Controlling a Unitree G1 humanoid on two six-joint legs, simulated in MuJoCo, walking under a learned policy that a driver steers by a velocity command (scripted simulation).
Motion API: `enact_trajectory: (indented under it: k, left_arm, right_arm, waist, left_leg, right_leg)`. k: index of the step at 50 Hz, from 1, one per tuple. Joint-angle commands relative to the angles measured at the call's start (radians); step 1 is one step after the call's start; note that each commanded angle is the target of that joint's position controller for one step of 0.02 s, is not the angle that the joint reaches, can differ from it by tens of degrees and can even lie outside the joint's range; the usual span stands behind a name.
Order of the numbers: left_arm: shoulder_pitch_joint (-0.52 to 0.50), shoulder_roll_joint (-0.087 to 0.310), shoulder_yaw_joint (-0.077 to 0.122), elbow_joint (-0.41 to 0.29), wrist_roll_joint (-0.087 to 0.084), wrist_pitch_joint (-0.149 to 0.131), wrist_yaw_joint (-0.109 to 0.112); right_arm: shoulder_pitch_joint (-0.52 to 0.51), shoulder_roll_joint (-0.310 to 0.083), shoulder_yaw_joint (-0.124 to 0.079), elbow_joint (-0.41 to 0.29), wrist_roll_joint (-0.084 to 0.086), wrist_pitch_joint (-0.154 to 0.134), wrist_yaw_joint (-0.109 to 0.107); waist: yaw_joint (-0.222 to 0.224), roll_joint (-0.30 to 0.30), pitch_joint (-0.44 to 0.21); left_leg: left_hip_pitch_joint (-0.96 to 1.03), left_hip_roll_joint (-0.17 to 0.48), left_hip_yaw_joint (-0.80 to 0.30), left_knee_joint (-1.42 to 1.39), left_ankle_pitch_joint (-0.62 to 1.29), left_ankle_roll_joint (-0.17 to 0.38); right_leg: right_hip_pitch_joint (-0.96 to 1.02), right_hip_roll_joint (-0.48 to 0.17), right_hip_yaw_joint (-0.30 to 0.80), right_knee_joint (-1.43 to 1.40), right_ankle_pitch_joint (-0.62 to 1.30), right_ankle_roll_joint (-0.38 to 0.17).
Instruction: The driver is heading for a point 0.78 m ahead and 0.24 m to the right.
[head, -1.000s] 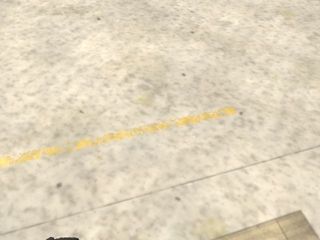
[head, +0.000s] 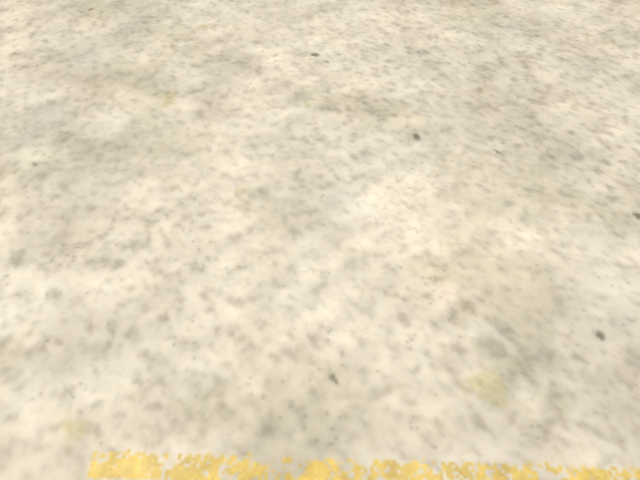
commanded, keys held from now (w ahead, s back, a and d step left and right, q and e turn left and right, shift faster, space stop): w+e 0.84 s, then w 0.16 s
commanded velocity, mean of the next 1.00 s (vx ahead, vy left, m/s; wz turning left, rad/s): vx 0.50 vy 0.00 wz -0.52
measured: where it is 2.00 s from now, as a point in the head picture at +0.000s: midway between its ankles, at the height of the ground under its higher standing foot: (434, 389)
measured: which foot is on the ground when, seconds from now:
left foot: down 0.00-0.24, up 0.26-0.68, down 0.70-1.00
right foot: up 0.00-0.22, down 0.24-0.70, up 0.72-1.00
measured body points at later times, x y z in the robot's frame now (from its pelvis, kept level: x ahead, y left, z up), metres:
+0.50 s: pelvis +0.28 -0.08 +0.00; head +0.31 -0.10 +0.45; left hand +0.42 +0.17 -0.11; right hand +0.40 -0.38 -0.08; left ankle +0.43 +0.08 -0.67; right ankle +0.25 -0.14 -0.75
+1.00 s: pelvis +0.54 -0.13 +0.00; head +0.57 -0.13 +0.45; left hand +0.84 -0.01 -0.09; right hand +0.42 -0.38 -0.12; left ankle +0.57 -0.02 -0.75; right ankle +0.53 -0.31 -0.67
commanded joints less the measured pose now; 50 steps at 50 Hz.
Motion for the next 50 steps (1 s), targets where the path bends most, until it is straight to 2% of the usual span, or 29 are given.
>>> enact_trajectory:
  k: [1,5,7,9,10,11,12,13,14,15,16,17,18,20,23,26,30,33,34,35,36,37,38,39,40,41,44,47,50]
  left_arm:
    - [-0.066,0.029,0.002,-0.071,0.005,-0.009,-0.017]
    - [-0.169,0.011,-0.010,-0.130,0.005,-0.008,-0.040]
    - [-0.188,0.016,-0.009,-0.160,0.006,-0.008,-0.052]
    - [-0.147,0.045,0.006,-0.175,0.007,-0.004,-0.058]
    - [-0.079,0.072,0.020,-0.168,0.005,-0.001,-0.057]
    - [0.059,0.116,0.044,-0.140,0.002,0.000,-0.052]
    - [0.226,0.189,0.078,-0.104,0.003,0.005,-0.035]
    - [0.251,0.303,0.096,-0.096,-0.008,0.000,-0.022]
    - [0.282,0.253,0.076,-0.123,0.000,-0.016,-0.023]
    - [0.260,0.190,0.060,-0.120,0.010,-0.022,-0.022]
    - [0.188,0.152,0.048,-0.130,0.002,-0.025,-0.020]
    - [0.115,0.121,0.037,-0.145,0.000,-0.025,-0.020]
    - [0.074,0.096,0.027,-0.162,0.010,-0.026,-0.015]
    - [0.051,0.104,0.028,-0.172,0.012,-0.028,-0.008]
    - [0.079,0.144,0.037,-0.157,0.007,-0.028,0.011]
    - [0.116,0.150,0.040,-0.140,-0.002,-0.016,0.021]
    - [0.173,0.152,0.042,-0.121,-0.011,-0.005,0.021]
    - [0.159,0.149,0.045,-0.128,-0.007,0.001,0.026]
    - [0.138,0.135,0.042,-0.138,-0.006,0.002,0.025]
    - [0.126,0.092,0.027,-0.152,0.000,-0.003,0.021]
    - [0.149,0.030,0.005,-0.175,0.022,-0.006,0.020]
    - [0.295,0.021,-0.002,-0.194,-0.018,-0.013,0.020]
    - [0.272,0.127,0.017,-0.158,-0.024,-0.009,0.024]
    - [0.158,0.166,0.028,-0.176,-0.012,-0.002,0.022]
    - [0.104,0.149,0.028,-0.187,0.000,0.002,0.022]
    - [0.073,0.134,0.030,-0.202,0.007,0.002,0.017]
    - [0.089,0.071,0.019,-0.200,-0.003,0.010,0.007]
    - [0.035,0.044,0.005,-0.212,0.007,0.009,0.007]
    - [-0.045,0.032,-0.008,-0.219,0.011,-0.005,-0.008]
  right_arm:
    - [-0.050,-0.142,-0.037,-0.052,0.007,-0.017,-0.015]
    - [0.008,-0.162,-0.048,-0.009,0.019,0.004,-0.021]
    - [0.005,-0.179,-0.054,0.001,0.028,0.019,-0.024]
    - [-0.023,-0.213,-0.062,-0.004,0.037,0.029,-0.031]
    - [-0.035,-0.230,-0.066,-0.007,0.041,0.035,-0.036]
    - [-0.059,-0.239,-0.066,-0.009,0.047,0.040,-0.037]
    - [-0.064,-0.221,-0.056,-0.020,0.043,0.032,-0.041]
    - [0.026,-0.073,-0.008,-0.071,-0.005,0.010,-0.024]
    - [-0.022,-0.103,-0.001,-0.084,0.020,-0.033,-0.007]
    - [-0.128,-0.155,-0.016,-0.114,0.060,-0.054,0.002]
    - [-0.161,-0.151,-0.009,-0.129,0.055,-0.063,-0.001]
    - [-0.177,-0.153,-0.013,-0.125,0.025,-0.063,-0.009]
    - [-0.165,-0.164,-0.023,-0.126,0.012,-0.053,-0.012]
    - [-0.138,-0.152,-0.025,-0.125,0.005,-0.028,-0.011]
    - [-0.204,-0.111,-0.009,-0.142,-0.002,-0.009,-0.014]
    - [-0.321,-0.081,0.006,-0.163,0.004,-0.011,-0.006]
    - [-0.404,-0.115,-0.004,-0.189,0.025,-0.023,0.010]
    - [-0.355,-0.154,-0.025,-0.185,0.030,-0.039,0.017]
    - [-0.282,-0.165,-0.036,-0.166,0.027,-0.044,0.014]
    - [-0.175,-0.197,-0.051,-0.151,0.013,-0.049,0.008]
    - [-0.016,-0.258,-0.065,-0.140,0.003,-0.046,0.000]
    - [0.033,-0.309,-0.076,-0.101,-0.003,-0.036,0.011]
    - [-0.011,-0.202,-0.055,-0.131,0.017,-0.031,0.010]
    - [-0.049,-0.150,-0.040,-0.137,0.021,-0.022,0.003]
    - [-0.089,-0.139,-0.031,-0.139,0.012,-0.015,0.002]
    - [-0.112,-0.123,-0.026,-0.128,0.009,-0.011,0.001]
    - [-0.103,-0.110,-0.020,-0.089,0.009,-0.022,0.003]
    - [-0.078,-0.153,-0.031,-0.046,0.013,-0.028,0.007]
    - [-0.076,-0.178,-0.034,-0.020,0.026,-0.017,0.004]
  waist:
    - [0.000,0.092,0.057]
    - [-0.045,0.082,0.106]
    - [-0.038,0.096,0.104]
    - [0.001,0.138,0.046]
    - [0.044,0.160,-0.001]
    - [0.126,0.149,-0.072]
    - [0.207,0.091,-0.160]
    - [0.108,-0.199,-0.232]
    - [0.148,-0.139,-0.403]
    - [0.176,-0.077,-0.290]
    - [0.133,-0.001,-0.187]
    - [0.088,0.055,-0.115]
    - [0.052,0.040,-0.089]
    - [0.017,0.025,-0.060]
    - [0.025,0.021,-0.017]
    - [0.074,-0.027,-0.009]
    - [0.109,-0.052,-0.015]
    - [0.070,-0.085,-0.023]
    - [0.026,-0.089,-0.046]
    - [-0.027,-0.063,-0.127]
    - [-0.072,0.089,-0.273]
    - [0.005,0.455,-0.338]
    - [-0.022,0.287,-0.237]
    - [-0.047,0.184,-0.124]
    - [-0.030,0.109,-0.065]
    - [-0.014,0.105,-0.017]
    - [0.017,0.149,0.002]
    - [0.019,0.118,0.016]
    - [0.003,0.111,0.021]
  left_leg:
    - [-0.012,0.285,-0.062,-0.132,0.323,0.104]
    - [0.128,0.328,-0.018,-0.092,0.387,0.095]
    - [0.175,0.341,0.008,-0.036,0.518,0.081]
    - [0.183,0.333,0.043,0.081,0.856,0.057]
    - [0.178,0.325,0.055,0.188,1.012,0.044]
    - [0.125,0.296,0.078,0.372,1.045,0.020]
    - [-0.075,0.247,0.081,0.642,0.820,-0.022]
    - [-0.555,0.054,0.034,1.039,-0.175,-0.091]
    - [-0.694,-0.014,-0.222,1.198,-0.364,-0.086]
    - [-0.776,0.047,-0.259,1.186,-0.271,-0.060]
    - [-0.760,0.094,-0.247,1.090,-0.178,-0.045]
    - [-0.703,0.127,-0.235,1.000,-0.135,-0.049]
    - [-0.629,0.148,-0.238,0.949,-0.104,-0.057]
    - [-0.576,0.154,-0.224,0.869,-0.082,-0.083]
    - [-0.562,0.135,-0.186,0.685,0.025,-0.126]
    - [-0.478,0.082,-0.171,0.435,0.237,-0.134]
    - [-0.425,0.043,-0.199,0.280,0.274,-0.122]
    - [-0.353,0.039,-0.216,0.219,0.173,-0.078]
    - [-0.252,0.034,-0.199,0.178,0.172,-0.054]
    - [-0.063,0.099,-0.242,0.183,0.164,-0.010]
    - [0.209,0.289,-0.446,0.187,0.121,0.050]
    - [0.421,0.479,-0.936,0.066,-0.138,0.211]
    - [0.350,0.463,-0.928,0.030,-0.324,0.187]
    - [0.229,0.418,-0.745,0.028,-0.276,0.143]
    - [0.109,0.375,-0.622,0.013,-0.137,0.123]
    - [0.030,0.337,-0.534,-0.007,-0.036,0.118]
    - [-0.065,0.285,-0.378,-0.067,0.097,0.122]
    - [-0.051,0.301,-0.309,-0.099,0.216,0.154]
    - [-0.035,0.278,-0.221,-0.107,0.274,0.142]
  right_leg:
    - [0.008,-0.010,-0.026,-0.128,0.106,-0.006]
    - [-0.047,-0.005,-0.085,-0.242,0.033,-0.038]
    - [-0.024,0.013,-0.132,-0.276,-0.064,-0.065]
    - [0.115,0.076,-0.205,-0.286,-0.170,-0.105]
    - [0.220,0.117,-0.234,-0.287,-0.218,-0.128]
    - [0.415,0.158,-0.243,-0.352,-0.179,-0.163]
    - [0.720,0.127,-0.132,-0.404,-0.113,-0.210]
    - [1.091,-0.147,0.392,-0.439,-0.162,-0.388]
    - [1.195,-0.248,0.743,-0.610,-0.278,-0.475]
    - [1.133,-0.215,0.601,-0.636,-0.247,-0.409]
    - [0.982,-0.174,0.467,-0.635,-0.179,-0.366]
    - [0.829,-0.136,0.377,-0.647,-0.083,-0.336]
    - [0.725,-0.110,0.319,-0.670,-0.001,-0.328]
    - [0.619,-0.080,0.268,-0.705,0.068,-0.328]
    - [0.507,-0.035,0.175,-0.715,0.139,-0.303]
    - [0.460,0.029,0.123,-0.686,0.052,-0.246]
    - [0.529,-0.005,0.223,-0.622,-0.075,-0.224]
    - [0.598,-0.035,0.315,-0.531,-0.095,-0.198]
    - [0.587,-0.009,0.312,-0.471,-0.054,-0.178]
    - [0.532,0.041,0.266,-0.315,-0.032,-0.143]
    - [0.386,0.124,0.155,-0.014,-0.279,-0.100]
    - [0.047,0.201,0.077,0.260,-0.632,-0.051]
    - [-0.049,0.117,0.099,0.379,-0.556,-0.033]
    - [-0.063,0.086,0.065,0.397,-0.454,-0.026]
    - [-0.024,0.055,0.041,0.378,-0.387,-0.022]
    - [-0.007,0.030,0.041,0.335,-0.346,-0.021]
    - [0.063,0.005,0.011,0.254,-0.315,-0.018]
    - [0.026,0.002,0.012,0.109,-0.252,-0.005]
    - [0.059,-0.007,-0.036,-0.089,-0.109,-0.003]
